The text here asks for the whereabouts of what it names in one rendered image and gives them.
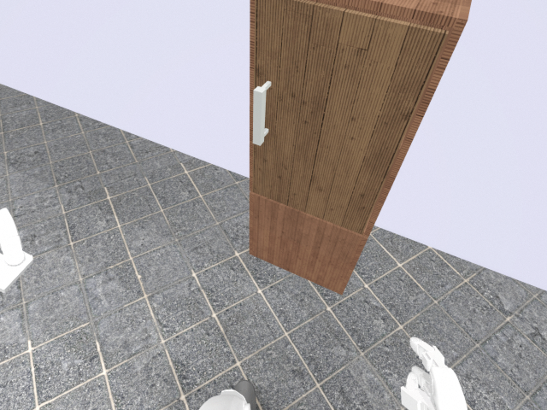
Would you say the left robot shin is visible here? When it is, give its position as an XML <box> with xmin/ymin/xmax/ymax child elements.
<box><xmin>221</xmin><ymin>389</ymin><xmax>247</xmax><ymax>403</ymax></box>

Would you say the cupboard door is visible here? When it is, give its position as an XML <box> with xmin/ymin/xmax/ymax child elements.
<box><xmin>252</xmin><ymin>0</ymin><xmax>449</xmax><ymax>234</ymax></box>

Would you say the left robot hand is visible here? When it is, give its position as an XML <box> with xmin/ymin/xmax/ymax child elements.
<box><xmin>0</xmin><ymin>208</ymin><xmax>33</xmax><ymax>293</ymax></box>

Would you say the left robot foot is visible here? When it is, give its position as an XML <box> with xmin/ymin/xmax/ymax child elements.
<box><xmin>234</xmin><ymin>380</ymin><xmax>256</xmax><ymax>410</ymax></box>

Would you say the right robot hand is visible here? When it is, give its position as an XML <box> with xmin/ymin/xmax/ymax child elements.
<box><xmin>401</xmin><ymin>337</ymin><xmax>468</xmax><ymax>410</ymax></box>

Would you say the handle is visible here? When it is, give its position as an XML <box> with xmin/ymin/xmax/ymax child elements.
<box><xmin>253</xmin><ymin>81</ymin><xmax>271</xmax><ymax>146</ymax></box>

